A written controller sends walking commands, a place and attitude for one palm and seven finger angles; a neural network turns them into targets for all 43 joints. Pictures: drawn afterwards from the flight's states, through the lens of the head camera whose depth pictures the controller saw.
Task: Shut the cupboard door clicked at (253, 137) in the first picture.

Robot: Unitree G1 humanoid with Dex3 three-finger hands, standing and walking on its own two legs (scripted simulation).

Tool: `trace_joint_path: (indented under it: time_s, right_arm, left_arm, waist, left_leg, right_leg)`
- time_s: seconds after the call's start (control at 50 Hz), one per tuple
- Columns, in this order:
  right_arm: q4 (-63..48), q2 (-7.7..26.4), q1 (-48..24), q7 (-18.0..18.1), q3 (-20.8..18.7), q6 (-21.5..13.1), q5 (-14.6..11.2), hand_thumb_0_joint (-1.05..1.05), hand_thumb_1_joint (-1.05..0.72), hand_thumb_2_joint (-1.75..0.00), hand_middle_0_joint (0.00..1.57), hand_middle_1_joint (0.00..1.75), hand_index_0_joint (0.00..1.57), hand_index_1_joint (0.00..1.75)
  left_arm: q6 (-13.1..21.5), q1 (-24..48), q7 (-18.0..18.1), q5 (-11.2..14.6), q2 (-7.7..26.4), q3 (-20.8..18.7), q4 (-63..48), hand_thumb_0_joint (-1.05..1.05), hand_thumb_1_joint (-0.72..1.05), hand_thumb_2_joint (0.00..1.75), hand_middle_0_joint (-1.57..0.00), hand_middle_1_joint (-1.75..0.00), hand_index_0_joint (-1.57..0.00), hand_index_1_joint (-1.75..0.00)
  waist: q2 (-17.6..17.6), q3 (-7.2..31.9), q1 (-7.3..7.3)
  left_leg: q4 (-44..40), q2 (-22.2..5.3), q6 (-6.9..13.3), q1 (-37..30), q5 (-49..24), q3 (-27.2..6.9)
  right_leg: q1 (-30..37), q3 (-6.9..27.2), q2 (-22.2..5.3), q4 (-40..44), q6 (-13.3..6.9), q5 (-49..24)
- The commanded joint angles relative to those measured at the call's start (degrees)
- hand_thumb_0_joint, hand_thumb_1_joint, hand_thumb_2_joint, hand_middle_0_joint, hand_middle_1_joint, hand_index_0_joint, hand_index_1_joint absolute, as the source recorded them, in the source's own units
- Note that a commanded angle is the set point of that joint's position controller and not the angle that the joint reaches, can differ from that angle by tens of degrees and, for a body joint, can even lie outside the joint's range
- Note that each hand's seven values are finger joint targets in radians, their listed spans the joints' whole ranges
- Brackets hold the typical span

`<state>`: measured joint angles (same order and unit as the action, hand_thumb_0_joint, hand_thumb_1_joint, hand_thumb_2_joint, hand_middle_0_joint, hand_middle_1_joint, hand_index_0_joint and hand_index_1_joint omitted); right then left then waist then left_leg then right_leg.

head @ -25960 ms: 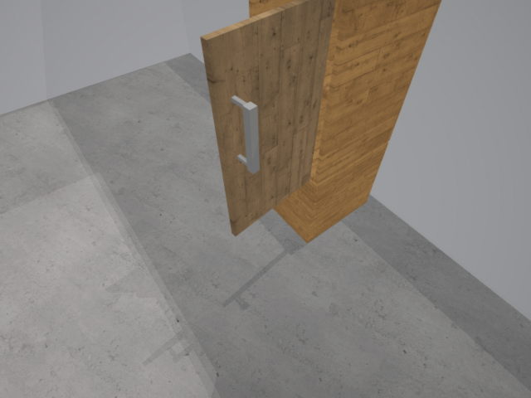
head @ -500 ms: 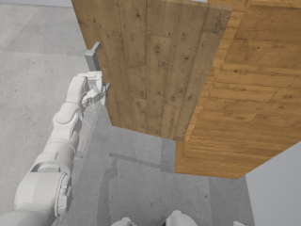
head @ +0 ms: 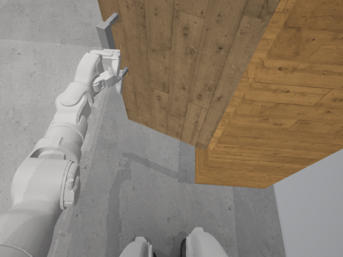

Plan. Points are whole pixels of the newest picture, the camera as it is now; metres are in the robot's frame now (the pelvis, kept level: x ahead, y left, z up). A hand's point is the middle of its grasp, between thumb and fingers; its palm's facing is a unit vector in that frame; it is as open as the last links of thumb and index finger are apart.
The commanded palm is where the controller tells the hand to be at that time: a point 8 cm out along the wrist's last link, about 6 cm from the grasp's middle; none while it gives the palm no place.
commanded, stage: push the door shut along its arc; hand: left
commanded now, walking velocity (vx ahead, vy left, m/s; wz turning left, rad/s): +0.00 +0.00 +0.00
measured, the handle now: (116, 52) +0.58 +0.10 +0.09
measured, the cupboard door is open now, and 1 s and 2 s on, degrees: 70 60 60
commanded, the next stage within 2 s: pull the fist back off the door in 0.58 s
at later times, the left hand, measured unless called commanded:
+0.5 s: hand (151, 61) +0.54 +0.02 +0.09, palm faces -0.46 -0.89 +0.00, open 3.0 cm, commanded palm +0.55 +0.07 +0.10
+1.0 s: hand (163, 62) +0.55 -0.01 +0.08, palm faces +0.00 -1.00 -0.06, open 3.0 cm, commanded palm +0.52 +0.05 +0.10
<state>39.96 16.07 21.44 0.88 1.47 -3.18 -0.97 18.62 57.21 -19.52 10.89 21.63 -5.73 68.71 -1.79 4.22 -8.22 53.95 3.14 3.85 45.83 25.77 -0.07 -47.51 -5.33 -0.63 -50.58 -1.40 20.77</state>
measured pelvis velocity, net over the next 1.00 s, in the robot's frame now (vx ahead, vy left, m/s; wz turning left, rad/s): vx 0.00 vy -0.02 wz -0.04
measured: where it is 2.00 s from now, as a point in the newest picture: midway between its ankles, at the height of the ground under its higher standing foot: outside the picture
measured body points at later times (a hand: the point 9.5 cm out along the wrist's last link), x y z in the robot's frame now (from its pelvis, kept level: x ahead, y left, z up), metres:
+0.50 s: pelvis +0.02 +0.00 -0.01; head +0.15 -0.01 +0.42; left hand +0.56 +0.07 +0.10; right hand -0.02 -0.26 -0.12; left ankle +0.00 +0.07 -0.68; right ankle +0.03 -0.11 -0.68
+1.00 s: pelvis +0.00 -0.02 -0.02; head +0.14 -0.03 +0.41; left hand +0.55 +0.04 +0.09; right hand -0.03 -0.27 -0.13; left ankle -0.01 +0.07 -0.68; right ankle +0.03 -0.11 -0.68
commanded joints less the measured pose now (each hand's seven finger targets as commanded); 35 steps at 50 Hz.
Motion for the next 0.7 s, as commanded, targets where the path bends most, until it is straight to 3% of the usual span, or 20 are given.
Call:
trace_joint_path:
  time_s: [0.0, 0.04, 0.1, 0.16, 0.2, 0.26, 0.3, 0.36, 0.4, 0.42, 0.5, 0.52, 0.56, 0.6, 0.66, 0.68]
  right_arm:
    - [-2.4, 9.93, 8.53, 0.59, -3.4, -0.91, 0.29, 0.0, -0.9, -0.9, 0.2, 0.3, 0.2, 0.3]
    - [-2.43, 9.84, 8.65, 0.5, -3.52, -0.88, 0.44, 0.0, -0.9, -0.9, 0.2, 0.3, 0.2, 0.3]
    - [-2.02, 9.7, 8.89, 0.41, -3.57, -0.46, 0.59, 0.0, -0.9, -0.9, 0.2, 0.3, 0.2, 0.3]
    - [-2.22, 10.03, 9.98, 0.61, -3.4, -0.02, 0.91, 0.0, -0.9, -0.9, 0.2, 0.3, 0.2, 0.3]
    - [-2.92, 9.66, 10.21, 0.38, -3.31, 0.06, 1.04, 0.0, -0.9, -0.9, 0.2, 0.3, 0.2, 0.3]
    - [-3.99, 9.66, 10.85, 0.17, -3.15, 0.52, 1.34, 0.0, -0.9, -0.9, 0.2, 0.3, 0.2, 0.3]
    - [-4.84, 9.59, 11.1, 0.02, -2.97, 1.17, 1.32, 0.0, -0.9, -0.9, 0.2, 0.3, 0.2, 0.3]
    - [-6.14, 9.74, 11.65, -0.06, -3.03, 1.76, 1.43, 0.0, -0.9, -0.9, 0.2, 0.3, 0.2, 0.3]
    - [-6.73, 9.53, 11.81, -0.07, -3.23, 2.07, 1.33, 0.0, -0.9, -0.9, 0.2, 0.3, 0.2, 0.3]
    - [-6.73, 9.44, 11.88, 0.14, -3.24, 2.13, 1.15, 0.0, -0.9, -0.9, 0.2, 0.3, 0.2, 0.3]
    - [-5.44, 9.78, 12.7, 0.7, -3.37, 2.3, 1.08, 0.0, -0.9, -0.9, 0.2, 0.3, 0.2, 0.3]
    - [-5.14, 9.64, 12.85, 1.01, -3.25, 2.1, 0.97, 0.0, -0.9, -0.9, 0.2, 0.3, 0.2, 0.3]
    - [-4.15, 9.68, 12.8, 1.14, -3.25, 1.61, 1.24, 0.0, -0.9, -0.9, 0.2, 0.3, 0.2, 0.3]
    - [-3.2, 9.68, 12.98, 1.39, -3.22, 1.05, 1.36, 0.0, -0.9, -0.9, 0.2, 0.3, 0.2, 0.3]
    - [-1.58, 9.92, 12.93, 1.93, -3.0, 0.3, 1.46, 0.0, -0.9, -0.9, 0.2, 0.3, 0.2, 0.3]
    - [-2.33, 8.26, 14.74, 1.0, -2.52, -0.24, 1.57, 0.0, -0.9, -0.9, 0.2, 0.3, 0.2, 0.3]
  left_arm:
    - [2.49, 35.03, -3.24, -0.33, -1.79, 2.64, -12.83, 0.0, 0.9, 0.9, -1.3, -1.5, -1.3, -1.5]
    - [2.48, 36.29, -3.8, -0.35, -2.44, 3.43, -14.46, 0.0, 0.9, 0.9, -1.3, -1.5, -1.3, -1.5]
    - [1.52, 36.76, -3.99, -0.41, -3.69, 4.28, -13.21, 0.0, 0.9, 0.9, -1.3, -1.5, -1.3, -1.5]
    - [0.56, 38.73, -2.88, -0.44, 2.03, -0.88, -12.71, 0.0, 0.9, 0.9, -1.3, -1.5, -1.3, -1.5]
    - [0.72, 38.15, -1.99, -1.59, 3.84, -2.15, -13.22, 0.0, 0.9, 0.9, -1.3, -1.5, -1.3, -1.5]
    - [1.0, 37.01, -0.83, -2.83, 9.77, -7.25, -12.69, 0.0, 0.9, 0.9, -1.3, -1.5, -1.3, -1.5]
    - [0.74, 35.4, -0.59, -3.8, 10.96, -8.13, -10.8, 0.0, 0.9, 0.9, -1.3, -1.5, -1.3, -1.5]
    - [0.81, 35.16, -0.9, -4.51, 13.49, -10.05, -11.63, 0.0, 0.9, 0.9, -1.3, -1.5, -1.3, -1.5]
    - [0.66, 34.48, -1.79, -4.45, 12.83, -9.47, -12.69, 0.0, 0.9, 0.9, -1.3, -1.5, -1.3, -1.5]
    - [0.55, 35.18, -2.4, -3.98, 11.09, -8.27, -11.98, 0.0, 0.9, 0.9, -1.3, -1.5, -1.3, -1.5]
    - [-0.95, 38.44, -4.0, -3.71, 10.67, -6.81, -10.67, 0.0, 0.9, 0.9, -1.3, -1.5, -1.3, -1.5]
    - [-0.74, 41.25, -4.6, -3.27, 8.8, -5.06, -11.6, 0.0, 0.9, 0.9, -1.3, -1.5, -1.3, -1.5]
    - [-1.16, 42.51, -5.2, -3.11, 8.12, -4.19, -10.8, 0.0, 0.9, 0.9, -1.3, -1.5, -1.3, -1.5]
    - [-1.59, 44.52, -5.59, -2.8, 6.46, -2.82, -9.84, 0.0, 0.9, 0.9, -1.3, -1.5, -1.3, -1.5]
    - [-1.99, 48.31, -6.05, -2.52, 5.44, -1.83, -7.38, 0.0, 0.9, 0.9, -1.3, -1.5, -1.3, -1.5]
    - [-3.32, 47.24, 5.32, 0.92, 9.19, -14.56, -5.33, 0.0, 0.9, 0.9, -1.3, -1.5, -1.3, -1.5]
  waist:
    - [-2.81, 25.43, -7.19]
    - [-5.76, 28.41, -7.05]
    - [-5.66, 27.21, -7.64]
    - [-4.93, 28.58, -7.14]
    - [-4.55, 29.76, -6.63]
    - [-4.58, 31.68, -5.58]
    - [-2.76, 30.04, -5.53]
    - [-3.14, 32.67, -5.0]
    - [-2.51, 32.98, -5.16]
    - [-2.05, 32.69, -5.77]
    - [-0.21, 29.82, -7.63]
    - [-2.86, 30.7, -7.97]
    - [-4.67, 31.2, -8.34]
    - [-3.22, 29.7, -9.57]
    - [-3.79, 28.24, -11.17]
    - [-6.97, 28.69, -7.54]
  left_leg:
    - [-5.71, -3.5, -2.58, -24.06, -22.5, -8.1]
    - [-4.78, -3.69, -2.86, -27.07, -27.17, -8.43]
    - [-4.19, -3.93, -3.04, -27.12, -28.08, -8.9]
    - [-3.94, -3.69, -2.92, -25.41, -28.75, -8.59]
    - [-3.53, -3.34, -2.62, -23.65, -28.68, -7.69]
    - [-2.79, -3.15, -2.52, -21.64, -30.56, -6.78]
    - [-2.75, -3.08, -2.24, -18.14, -28.43, -6.0]
    - [-2.18, -2.98, -2.1, -17.27, -29.93, -5.18]
    - [-2.21, -2.99, -1.89, -16.68, -29.69, -4.54]
    - [-1.95, -2.98, -1.67, -17.29, -30.99, -4.58]
    - [-2.06, -2.72, -1.17, -14.5, -25.66, -3.65]
    - [-1.95, -2.74, -1.21, -16.96, -27.61, -4.29]
    - [-1.5, -2.85, -1.39, -18.73, -27.16, -4.52]
    - [-1.23, -2.73, -1.1, -17.75, -25.05, -4.47]
    - [-0.4, -2.7, -0.88, -16.84, -23.17, -4.71]
    - [-0.72, -3.23, -2.08, -11.65, -21.55, -4.91]
  right_leg:
    - [0.43, 2.21, 2.24, 4.39, -0.99, -10.84]
    - [-0.7, 2.07, 2.34, 3.69, -0.99, -12.18]
    - [-2.51, 1.79, 2.42, 3.43, -0.93, -12.04]
    - [-0.47, 1.84, 2.57, 2.66, -1.12, -13.57]
    - [1.75, 2.3, 2.52, 2.33, -1.1, -15.29]
    - [5.02, 2.79, 2.71, 1.38, -1.13, -18.2]
    - [6.55, 2.98, 2.68, 1.31, -0.96, -18.49]
    - [9.23, 3.57, 2.84, 0.65, -0.87, -21.48]
    - [10.73, 3.8, 2.91, 0.97, -0.73, -22.99]
    - [9.84, 3.53, 3.16, 0.76, -0.73, -23.57]
    - [10.0, 4.01, 3.17, 2.42, -0.37, -22.39]
    - [8.09, 3.58, 3.18, 1.85, -0.62, -22.12]
    - [5.93, 3.52, 3.21, 2.18, -0.57, -20.66]
    - [4.75, 3.39, 3.3, 2.6, -0.48, -19.24]
    - [1.86, 3.3, 3.33, 2.6, -0.51, -17.17]
    - [4.26, 4.08, 2.78, 3.03, -0.29, -16.42]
